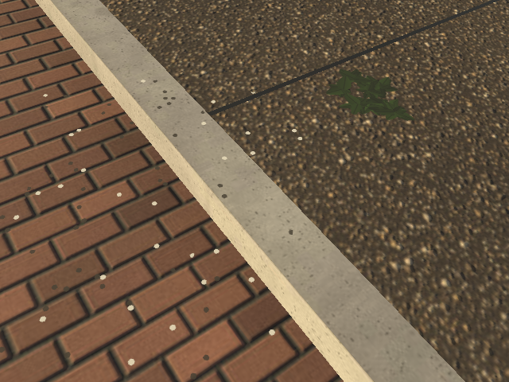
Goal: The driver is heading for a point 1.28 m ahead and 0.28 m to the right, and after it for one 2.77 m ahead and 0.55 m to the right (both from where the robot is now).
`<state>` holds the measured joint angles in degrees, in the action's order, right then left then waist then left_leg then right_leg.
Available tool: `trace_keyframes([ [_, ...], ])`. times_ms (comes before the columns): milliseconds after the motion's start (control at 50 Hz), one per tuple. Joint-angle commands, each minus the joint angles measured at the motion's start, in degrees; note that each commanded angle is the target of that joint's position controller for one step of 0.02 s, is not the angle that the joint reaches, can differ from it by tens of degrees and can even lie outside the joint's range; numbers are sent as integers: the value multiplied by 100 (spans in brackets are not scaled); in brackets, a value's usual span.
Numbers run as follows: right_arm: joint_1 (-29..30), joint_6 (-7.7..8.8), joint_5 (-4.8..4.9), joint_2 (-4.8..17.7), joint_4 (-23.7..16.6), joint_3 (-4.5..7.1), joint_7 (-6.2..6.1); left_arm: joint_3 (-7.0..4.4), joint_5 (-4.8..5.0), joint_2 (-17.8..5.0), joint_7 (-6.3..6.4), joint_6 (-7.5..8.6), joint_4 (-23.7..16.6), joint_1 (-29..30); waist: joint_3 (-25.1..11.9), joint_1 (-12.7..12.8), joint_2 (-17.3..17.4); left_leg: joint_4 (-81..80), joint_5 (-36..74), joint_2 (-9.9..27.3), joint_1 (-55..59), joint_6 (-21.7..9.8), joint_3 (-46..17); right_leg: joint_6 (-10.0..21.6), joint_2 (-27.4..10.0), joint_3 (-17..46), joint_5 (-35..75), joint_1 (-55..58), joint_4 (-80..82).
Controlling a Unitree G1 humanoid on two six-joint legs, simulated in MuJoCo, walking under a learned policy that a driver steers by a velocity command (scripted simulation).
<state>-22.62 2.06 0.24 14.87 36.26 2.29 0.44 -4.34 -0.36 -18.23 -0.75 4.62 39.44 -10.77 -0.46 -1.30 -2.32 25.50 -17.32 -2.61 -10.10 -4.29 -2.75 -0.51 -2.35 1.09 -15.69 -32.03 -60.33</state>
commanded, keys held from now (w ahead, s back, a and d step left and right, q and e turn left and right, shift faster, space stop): w+q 0.02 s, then w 0.04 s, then w+e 0.08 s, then e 0.86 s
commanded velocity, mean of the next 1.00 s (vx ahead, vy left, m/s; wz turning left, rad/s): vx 0.16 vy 0.00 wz -0.28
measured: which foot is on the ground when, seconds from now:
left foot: down 0.00-0.30, up 0.32-0.68, down 0.70-1.00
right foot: up 0.00-0.28, down 0.30-0.72, up 0.74-1.00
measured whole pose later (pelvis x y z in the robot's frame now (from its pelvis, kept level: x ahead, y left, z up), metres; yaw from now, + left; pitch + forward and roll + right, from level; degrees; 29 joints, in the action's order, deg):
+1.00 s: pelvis +0.25 +0.02 +0.00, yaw -22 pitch +0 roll -1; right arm -9.1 -0.2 -1.3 14.2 37.2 2.0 -3.0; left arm -5.4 1.5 -19.0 1.3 -3.0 41.1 -9.4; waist 3.5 -0.9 -1.7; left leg 23.2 -11.3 1.0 -12.2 -2.8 6.7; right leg -8.3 -1.6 3.6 -21.2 -28.3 -58.3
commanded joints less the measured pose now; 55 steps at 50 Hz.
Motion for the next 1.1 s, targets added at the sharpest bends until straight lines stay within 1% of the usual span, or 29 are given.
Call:
trace_keyframes([
  [20,168,139,-6,1042,-362,290,-135,-99,-62,-444,-24,171,-438,706,282,-11,703,-1454,1018,1264,739,-908,-1692,-171,-39,144,925,-1245,718],
  [100,-81,129,46,1033,-48,283,-202,68,42,-134,-111,150,-404,1218,318,-275,873,-1454,1480,1040,547,-660,-978,-297,102,-51,1896,-593,2260],
  [140,-255,142,60,1089,113,292,-189,107,105,-129,-170,155,-472,1552,462,-441,873,-1529,1421,1170,558,-667,-939,-240,84,-119,2079,-465,2593],
  [200,-276,107,33,1079,307,278,-183,114,97,-177,-259,216,-514,1720,601,-460,851,-1229,2573,1267,805,-560,-736,31,163,-245,2027,-257,3076],
  [240,-172,76,3,1135,359,289,-209,53,66,-327,-298,245,-412,1390,315,-274,930,-768,3802,1312,1093,-419,-598,262,307,-300,1846,209,3179],
  [280,96,43,-26,1158,295,288,-248,-77,20,-590,-259,248,-94,393,-367,255,950,404,5459,1074,1284,-180,-341,544,638,-494,1938,1366,3382],
  [300,-271,139,-231,981,511,217,-163,89,-441,-239,-139,106,288,-464,-509,456,839,1393,5037,681,765,48,20,635,551,-418,2163,2465,3520],
  [320,-780,175,-183,639,361,145,-161,-44,-541,-856,-73,58,329,-1248,-1282,433,-107,3074,2616,461,-671,227,124,1083,-887,1033,4729,4391,2613],
  [340,-1127,119,74,490,371,99,-140,-179,-286,-1217,-72,-32,353,-1368,-2368,418,-1310,5248,-2000,-511,-2077,506,255,2393,-2342,3243,6726,5609,2845],
  [360,-582,40,-157,927,452,167,-154,-180,57,-980,-41,-124,280,-1177,-2267,483,-215,5418,-1343,-162,-2043,476,-273,2211,-1809,2962,6091,4944,3253],
  [380,-21,39,-172,918,299,150,-106,-120,88,-783,-13,-170,202,-585,-1464,384,-227,5256,-963,71,-2208,462,-284,1997,-1485,2279,5192,4130,3481],
  [400,243,41,-222,873,264,109,-96,-33,55,-496,-5,-215,213,-292,-872,278,10,4915,-776,233,-2185,479,-226,1789,-1199,1928,4850,3376,3745],
  [440,131,-144,-317,782,294,71,-72,-8,43,-432,23,-303,279,-104,-448,-28,-46,4218,-675,331,-1520,585,-127,1537,-766,1532,4039,2163,4113],
  [500,44,-318,-255,557,359,-13,-108,-66,-110,-602,-21,-399,309,6,-390,-112,-262,3123,-954,187,-1030,637,107,1479,-537,1412,3138,1413,4266],
  [600,596,-408,-197,570,207,-12,-190,-180,-127,-698,-49,-611,334,-55,-369,117,-502,2150,-329,82,-682,536,109,1221,-398,1972,357,965,4456],
  [660,584,-337,-165,496,197,-16,-234,-211,-115,-704,-50,-728,320,41,-144,71,-498,1193,-195,-61,-294,445,137,1005,-312,2374,-8,823,4282],
  [680,844,-186,48,558,26,78,-291,-201,320,-784,161,-624,79,389,-68,-45,-337,424,259,19,-178,473,-214,1064,-368,2771,-447,840,4375],
  [700,716,-106,72,711,45,125,-354,-166,335,-717,251,-583,125,369,-114,-141,-275,-207,430,294,268,381,-314,864,-230,2744,-723,735,4103],
  [720,545,-97,-78,1148,29,242,-421,-93,282,-417,277,-549,90,191,-271,-89,523,-615,227,1344,842,-31,-1229,502,200,2104,-1378,96,3157],
  [740,693,-129,-277,1368,16,333,-382,-125,283,-384,302,-493,2,157,-122,1,1777,-1223,461,2324,386,-748,-2533,150,1089,713,-1751,-319,1689],
  [760,1017,-78,-343,1102,-139,257,-361,-249,149,-749,311,-465,86,-106,-86,150,1416,-1215,774,2483,41,-978,-2602,-84,702,811,-1669,-154,492],
  [780,1360,-45,-275,825,-241,190,-361,-323,173,-856,298,-512,235,-320,-25,299,1055,-1103,876,2154,-66,-808,-2013,-199,623,775,-1350,-84,-41],
  [800,1602,-25,-171,720,-315,166,-355,-327,170,-749,319,-604,364,-506,43,372,850,-1013,923,1814,-4,-611,-1485,-334,585,694,-1052,-166,-408],
  [820,1664,-20,-97,660,-322,145,-354,-320,151,-664,330,-674,375,-547,105,339,833,-952,1176,1718,87,-571,-1185,-442,520,669,-846,-332,-748],
  [840,1631,-36,-98,636,-314,124,-368,-288,160,-547,319,-709,316,-474,149,290,825,-926,1561,1619,76,-599,-876,-535,465,568,-739,-372,-961],
  [880,1428,-89,-146,657,-262,142,-384,-226,203,-413,292,-706,80,-132,148,117,874,-922,1933,1516,326,-724,-495,-696,358,335,-526,-506,-708],
  [960,1189,-185,-158,906,-198,265,-385,-126,191,-328,196,-682,-276,306,-139,-126,927,-848,2436,1784,1001,-942,-305,-855,63,198,-556,-440,153],
  [1020,1330,-208,-129,1105,-209,354,-335,-62,155,-290,113,-681,-459,469,-211,-149,967,-835,2543,1903,803,-996,-24,-764,-85,-38,-668,90,799],
  [1100,1377,-229,-61,1241,-157,428,-254,-70,155,-376,27,-715,-620,535,-368,-128,1053,-646,3031,2115,782,-1006,177,-511,-19,-343,-712,654,1571],
])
